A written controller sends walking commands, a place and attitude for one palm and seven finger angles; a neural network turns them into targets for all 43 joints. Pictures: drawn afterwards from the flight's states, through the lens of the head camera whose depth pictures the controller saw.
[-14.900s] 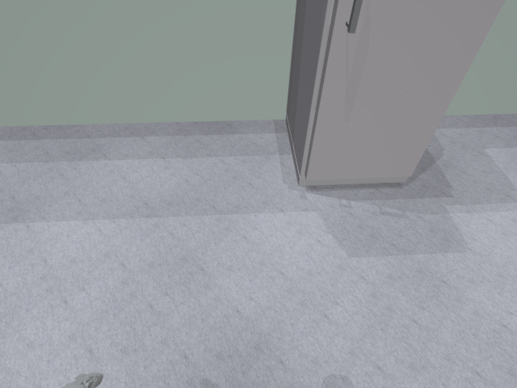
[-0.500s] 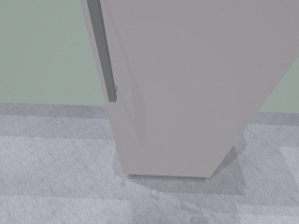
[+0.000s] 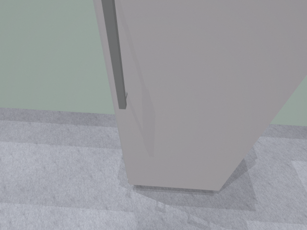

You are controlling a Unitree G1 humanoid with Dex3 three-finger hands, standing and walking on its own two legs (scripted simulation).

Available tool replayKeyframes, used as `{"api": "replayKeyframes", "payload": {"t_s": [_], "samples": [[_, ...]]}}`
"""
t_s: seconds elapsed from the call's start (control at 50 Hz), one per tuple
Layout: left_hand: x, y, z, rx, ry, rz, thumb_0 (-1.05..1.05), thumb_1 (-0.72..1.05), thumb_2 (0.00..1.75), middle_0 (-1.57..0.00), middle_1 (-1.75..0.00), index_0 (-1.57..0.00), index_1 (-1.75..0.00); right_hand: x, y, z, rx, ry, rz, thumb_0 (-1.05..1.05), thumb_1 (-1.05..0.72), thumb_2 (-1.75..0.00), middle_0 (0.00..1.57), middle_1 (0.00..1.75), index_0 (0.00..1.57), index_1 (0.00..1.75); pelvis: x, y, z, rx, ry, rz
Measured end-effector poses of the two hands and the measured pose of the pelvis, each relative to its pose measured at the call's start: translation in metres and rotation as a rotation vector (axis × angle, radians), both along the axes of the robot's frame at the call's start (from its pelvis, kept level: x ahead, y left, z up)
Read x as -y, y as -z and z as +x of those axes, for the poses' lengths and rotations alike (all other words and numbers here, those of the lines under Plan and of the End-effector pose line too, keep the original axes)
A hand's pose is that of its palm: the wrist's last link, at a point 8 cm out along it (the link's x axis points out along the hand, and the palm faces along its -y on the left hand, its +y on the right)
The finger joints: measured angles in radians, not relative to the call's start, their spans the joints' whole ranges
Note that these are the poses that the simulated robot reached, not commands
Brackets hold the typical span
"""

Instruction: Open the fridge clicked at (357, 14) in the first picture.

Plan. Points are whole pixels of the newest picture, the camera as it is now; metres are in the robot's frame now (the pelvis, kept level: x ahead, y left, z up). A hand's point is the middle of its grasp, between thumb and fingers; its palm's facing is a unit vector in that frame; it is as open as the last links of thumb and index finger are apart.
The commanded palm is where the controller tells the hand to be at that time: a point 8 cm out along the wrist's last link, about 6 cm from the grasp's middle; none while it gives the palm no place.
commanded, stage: look again from close up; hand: left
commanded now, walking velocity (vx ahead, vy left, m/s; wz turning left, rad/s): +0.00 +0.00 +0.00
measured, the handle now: (118, 58) +0.47 +0.12 +0.22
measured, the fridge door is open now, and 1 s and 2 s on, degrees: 0 0 0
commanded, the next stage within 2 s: raise the hand to about handle height in 0.76 s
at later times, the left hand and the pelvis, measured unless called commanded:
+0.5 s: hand out of the picture -0.02 +0.18 -0.18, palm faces +0.01 -0.98 -0.18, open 7.4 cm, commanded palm none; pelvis +0.00 +0.00 +0.00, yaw +0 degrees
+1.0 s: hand out of the picture +0.14 +0.20 -0.06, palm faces +0.25 -0.96 -0.14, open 7.5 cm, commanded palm +0.10 +0.24 -0.04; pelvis -0.01 +0.00 -0.01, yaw +2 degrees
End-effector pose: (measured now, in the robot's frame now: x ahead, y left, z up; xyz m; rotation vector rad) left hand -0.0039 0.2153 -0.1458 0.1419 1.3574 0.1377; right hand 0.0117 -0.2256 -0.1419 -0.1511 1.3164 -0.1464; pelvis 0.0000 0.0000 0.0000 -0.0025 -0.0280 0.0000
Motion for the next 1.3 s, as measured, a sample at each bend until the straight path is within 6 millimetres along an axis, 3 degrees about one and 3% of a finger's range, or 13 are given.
{"api": "replayKeyframes", "payload": {"t_s": [0.34, 0.62, 0.88, 0.92, 1.02, 1.08, 1.12, 1.16, 1.24, 1.3], "samples": [[-0.004, 0.002, -0.016, -0.05, 0.0, -0.015, 0.0, 0.91, 0.9, -0.2, -0.3, -0.2, -0.3, 0.0, -0.007, 0.002, -0.015, -0.004, -0.018, 0.0, -0.92, -0.9, 0.2, 0.29, 0.2, 0.3, -0.002, -0.003, -0.002, 0.001, 0.003, -0.005], [-0.014, -0.001, -0.015, -0.049, -0.001, 0.002, 0.0, 0.91, 0.9, -0.2, -0.3, -0.2, -0.3, -0.006, -0.005, -0.01, -0.044, 0.004, -0.004, 0.0, -0.91, -0.9, 0.2, 0.29, 0.2, 0.3, -0.005, -0.004, -0.004, -0.006, 0.001, -0.002], [-0.014, -0.002, -0.012, -0.034, 0.006, 0.012, 0.0, 0.91, 0.9, -0.2, -0.3, -0.2, -0.3, -0.003, -0.006, -0.006, -0.03, 0.003, -0.007, 0.0, -0.91, -0.9, 0.2, 0.29, 0.2, 0.3, -0.005, -0.004, -0.005, -0.006, 0.001, -0.008], [-0.019, -0.019, 0.018, 0.138, -0.081, 0.013, 0.01, 0.91, 0.89, -0.2, -0.3, -0.2, -0.3, 0.0, -0.011, 0.004, 0.069, 0.0, -0.031, 0.01, -0.91, -0.9, 0.2, 0.29, 0.2, 0.3, -0.005, -0.002, -0.008, 0.0, -0.012, -0.008], [-0.027, -0.126, 0.132, 0.907, -0.081, 0.058, 0.02, 0.87, 0.88, -0.2, -0.33, -0.2, -0.33, 0.011, -0.027, 0.056, 0.423, -0.057, -0.062, 0.01, -0.91, -0.9, 0.2, 0.29, 0.2, 0.3, -0.003, 0.008, -0.017, -0.021, -0.044, 0.005], [-0.022, -0.172, 0.171, 1.257, 0.013, 0.01, 0.01, 0.83, 0.86, -0.2, -0.36, -0.2, -0.36, 0.021, -0.038, 0.093, 0.581, -0.083, -0.067, 0.01, -0.91, -0.9, 0.2, 0.29, 0.2, 0.3, 0.002, 0.019, -0.024, -0.069, -0.034, -0.001], [-0.015, -0.179, 0.178, 1.396, 0.115, -0.053, 0.01, 0.79, 0.84, -0.2, -0.38, -0.2, -0.38, 0.028, -0.045, 0.115, 0.671, -0.096, -0.07, 0.01, -0.91, -0.9, 0.2, 0.29, 0.2, 0.3, 0.007, 0.029, -0.028, -0.1, -0.021, -0.004], [-0.009, -0.17, 0.174, 1.413, 0.199, -0.117, 0.0, 0.75, 0.83, -0.2, -0.41, -0.2, -0.41, 0.035, -0.055, 0.134, 0.747, -0.107, -0.076, 0.01, -0.91, -0.9, 0.2, 0.29, 0.2, 0.3, 0.012, 0.038, -0.032, -0.114, -0.015, -0.005], [-0.012, -0.138, 0.142, 1.274, 0.152, -0.172, 0.0, 0.66, 0.79, -0.22, -0.46, -0.22, -0.46, 0.043, -0.073, 0.162, 0.848, -0.137, -0.109, 0.01, -0.9, -0.9, 0.2, 0.29, 0.2, 0.3, 0.021, 0.047, -0.032, -0.122, -0.019, -0.009], [-0.022, -0.135, 0.116, 1.242, 0.056, -0.097, 0.01, 0.59, 0.76, -0.22, -0.51, -0.22, -0.51, 0.043, -0.079, 0.173, 0.87, -0.173, -0.131, 0.01, -0.9, -0.9, 0.2, 0.29, 0.2, 0.3, 0.026, 0.048, -0.029, -0.118, -0.035, -0.023]]}}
